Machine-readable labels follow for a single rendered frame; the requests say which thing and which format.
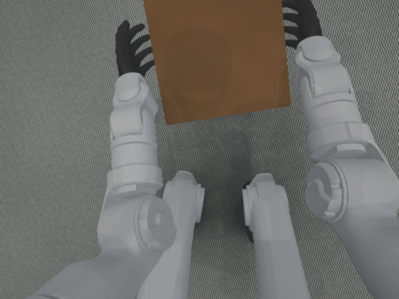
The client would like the robot left hand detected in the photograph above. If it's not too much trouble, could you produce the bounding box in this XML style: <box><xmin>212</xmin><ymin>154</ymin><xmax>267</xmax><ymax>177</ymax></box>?
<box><xmin>115</xmin><ymin>20</ymin><xmax>155</xmax><ymax>77</ymax></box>

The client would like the robot right upper arm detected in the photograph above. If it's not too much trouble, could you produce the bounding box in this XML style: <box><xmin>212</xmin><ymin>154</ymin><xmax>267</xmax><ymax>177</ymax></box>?
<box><xmin>304</xmin><ymin>159</ymin><xmax>399</xmax><ymax>299</ymax></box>

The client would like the robot right hand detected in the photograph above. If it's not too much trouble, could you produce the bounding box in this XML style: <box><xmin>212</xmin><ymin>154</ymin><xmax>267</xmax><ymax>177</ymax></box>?
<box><xmin>282</xmin><ymin>0</ymin><xmax>322</xmax><ymax>50</ymax></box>

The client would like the robot right thigh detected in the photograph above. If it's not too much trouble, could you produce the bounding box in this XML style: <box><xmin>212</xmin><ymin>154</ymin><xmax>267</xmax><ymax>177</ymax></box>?
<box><xmin>242</xmin><ymin>181</ymin><xmax>310</xmax><ymax>299</ymax></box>

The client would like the carton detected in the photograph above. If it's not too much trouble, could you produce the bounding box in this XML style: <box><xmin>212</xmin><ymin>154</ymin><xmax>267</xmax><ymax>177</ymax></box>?
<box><xmin>143</xmin><ymin>0</ymin><xmax>291</xmax><ymax>125</ymax></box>

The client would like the right robot shin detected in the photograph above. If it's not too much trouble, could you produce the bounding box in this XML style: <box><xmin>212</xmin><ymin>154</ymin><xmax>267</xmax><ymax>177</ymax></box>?
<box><xmin>249</xmin><ymin>173</ymin><xmax>289</xmax><ymax>232</ymax></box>

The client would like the left robot forearm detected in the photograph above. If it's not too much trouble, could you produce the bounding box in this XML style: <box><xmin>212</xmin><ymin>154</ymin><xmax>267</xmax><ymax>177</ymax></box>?
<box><xmin>97</xmin><ymin>72</ymin><xmax>163</xmax><ymax>230</ymax></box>

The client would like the robot left upper arm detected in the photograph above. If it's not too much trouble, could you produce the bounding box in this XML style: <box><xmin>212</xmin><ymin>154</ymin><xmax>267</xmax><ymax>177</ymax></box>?
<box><xmin>25</xmin><ymin>195</ymin><xmax>177</xmax><ymax>299</ymax></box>

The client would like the right robot forearm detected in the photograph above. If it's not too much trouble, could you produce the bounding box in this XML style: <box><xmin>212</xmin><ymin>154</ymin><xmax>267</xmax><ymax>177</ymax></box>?
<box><xmin>293</xmin><ymin>36</ymin><xmax>399</xmax><ymax>183</ymax></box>

